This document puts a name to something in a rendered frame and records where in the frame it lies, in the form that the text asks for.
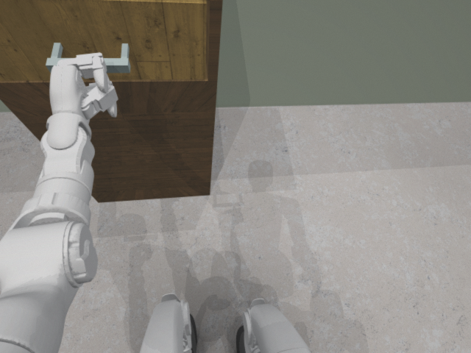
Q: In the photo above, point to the right robot shin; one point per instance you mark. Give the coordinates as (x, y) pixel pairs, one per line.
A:
(248, 348)

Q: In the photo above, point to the left robot upper arm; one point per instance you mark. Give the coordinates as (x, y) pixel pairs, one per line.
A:
(41, 270)

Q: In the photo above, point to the drawer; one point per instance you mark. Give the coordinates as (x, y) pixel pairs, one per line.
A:
(167, 38)

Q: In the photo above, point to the left robot thigh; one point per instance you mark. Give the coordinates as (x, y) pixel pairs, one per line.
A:
(168, 325)

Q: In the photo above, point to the handle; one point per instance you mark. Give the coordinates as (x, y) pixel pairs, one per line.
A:
(114, 65)

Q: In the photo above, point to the robot left forearm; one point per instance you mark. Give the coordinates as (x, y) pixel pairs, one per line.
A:
(65, 184)

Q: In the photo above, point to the cabinet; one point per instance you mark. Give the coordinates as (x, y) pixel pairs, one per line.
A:
(160, 145)

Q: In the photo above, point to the left robot hand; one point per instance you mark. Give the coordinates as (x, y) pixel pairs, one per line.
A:
(68, 93)

